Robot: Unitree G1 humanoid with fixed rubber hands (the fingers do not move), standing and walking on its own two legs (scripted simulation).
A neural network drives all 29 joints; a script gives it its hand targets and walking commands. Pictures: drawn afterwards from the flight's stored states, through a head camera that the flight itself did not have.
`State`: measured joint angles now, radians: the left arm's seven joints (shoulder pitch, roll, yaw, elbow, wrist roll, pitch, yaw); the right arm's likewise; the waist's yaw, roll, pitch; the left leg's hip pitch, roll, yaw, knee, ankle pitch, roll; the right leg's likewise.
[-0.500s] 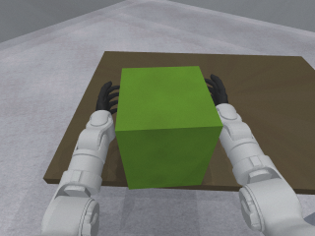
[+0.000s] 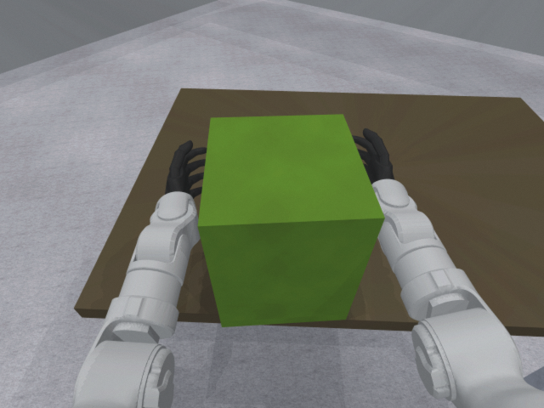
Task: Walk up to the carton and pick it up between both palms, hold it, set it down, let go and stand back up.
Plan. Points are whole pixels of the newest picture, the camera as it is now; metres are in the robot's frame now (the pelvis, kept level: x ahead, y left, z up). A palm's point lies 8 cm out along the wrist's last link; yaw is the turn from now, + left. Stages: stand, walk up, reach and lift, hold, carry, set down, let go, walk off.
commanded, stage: reach and lift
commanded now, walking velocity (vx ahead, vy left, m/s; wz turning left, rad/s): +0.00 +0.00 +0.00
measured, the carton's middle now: (281, 223) +0.37 +0.02 +0.09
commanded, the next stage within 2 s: none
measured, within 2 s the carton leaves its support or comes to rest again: leaves its support in 0.28 s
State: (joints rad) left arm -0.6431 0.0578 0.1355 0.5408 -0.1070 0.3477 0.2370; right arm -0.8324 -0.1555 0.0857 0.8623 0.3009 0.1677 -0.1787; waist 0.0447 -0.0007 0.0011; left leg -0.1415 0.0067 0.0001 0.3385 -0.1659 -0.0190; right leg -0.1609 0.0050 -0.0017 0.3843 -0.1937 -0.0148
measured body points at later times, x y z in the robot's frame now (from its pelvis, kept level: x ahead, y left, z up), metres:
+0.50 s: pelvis +0.00 +0.00 +0.00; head -0.04 -0.01 +0.45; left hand +0.38 +0.18 +0.17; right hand +0.42 -0.11 +0.18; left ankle +0.01 +0.13 -0.75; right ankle +0.01 -0.11 -0.75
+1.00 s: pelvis -0.01 +0.00 +0.00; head -0.08 +0.02 +0.44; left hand +0.37 +0.18 +0.22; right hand +0.40 -0.11 +0.21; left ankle +0.01 +0.13 -0.75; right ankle +0.01 -0.11 -0.75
